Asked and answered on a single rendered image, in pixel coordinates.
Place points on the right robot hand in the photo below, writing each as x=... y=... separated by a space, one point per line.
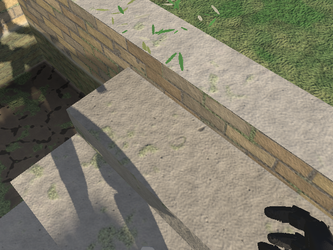
x=317 y=235

